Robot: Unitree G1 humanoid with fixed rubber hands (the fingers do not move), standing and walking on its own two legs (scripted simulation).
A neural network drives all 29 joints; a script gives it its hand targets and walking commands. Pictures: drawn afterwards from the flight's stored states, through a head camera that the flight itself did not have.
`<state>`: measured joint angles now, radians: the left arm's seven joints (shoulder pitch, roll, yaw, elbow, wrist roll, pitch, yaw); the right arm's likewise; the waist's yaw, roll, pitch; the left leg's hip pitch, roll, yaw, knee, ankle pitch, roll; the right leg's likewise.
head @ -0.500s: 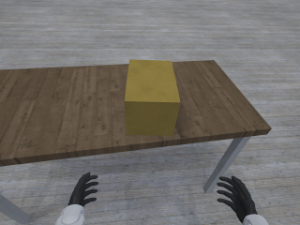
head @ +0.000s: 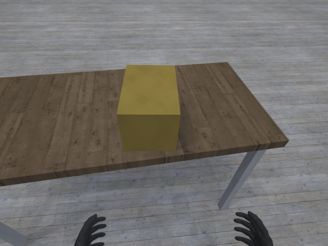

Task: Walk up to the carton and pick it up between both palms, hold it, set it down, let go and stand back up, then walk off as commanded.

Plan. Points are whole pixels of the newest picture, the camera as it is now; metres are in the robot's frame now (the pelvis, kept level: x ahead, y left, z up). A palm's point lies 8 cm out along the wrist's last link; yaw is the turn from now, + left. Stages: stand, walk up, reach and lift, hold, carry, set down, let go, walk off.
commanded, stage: set down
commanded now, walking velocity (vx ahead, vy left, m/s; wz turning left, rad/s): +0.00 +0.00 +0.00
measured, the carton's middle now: (150, 106) +0.57 +0.06 +0.02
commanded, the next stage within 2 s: let go in 0.60 s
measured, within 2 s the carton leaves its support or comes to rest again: neither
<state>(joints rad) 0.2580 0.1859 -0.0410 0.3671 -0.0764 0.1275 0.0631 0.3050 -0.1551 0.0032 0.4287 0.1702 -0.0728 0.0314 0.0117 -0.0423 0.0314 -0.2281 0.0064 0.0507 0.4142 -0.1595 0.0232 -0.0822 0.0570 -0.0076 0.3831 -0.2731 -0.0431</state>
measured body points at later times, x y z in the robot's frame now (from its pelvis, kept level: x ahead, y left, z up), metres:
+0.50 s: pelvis +0.00 -0.01 +0.00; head +0.03 +0.01 +0.45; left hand +0.16 +0.21 -0.10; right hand +0.17 -0.22 -0.09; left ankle +0.04 +0.11 -0.74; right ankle -0.04 -0.09 -0.74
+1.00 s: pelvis +0.00 -0.01 +0.00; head +0.02 +0.01 +0.45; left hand +0.16 +0.21 -0.10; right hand +0.16 -0.23 -0.09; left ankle +0.04 +0.11 -0.74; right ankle -0.04 -0.09 -0.74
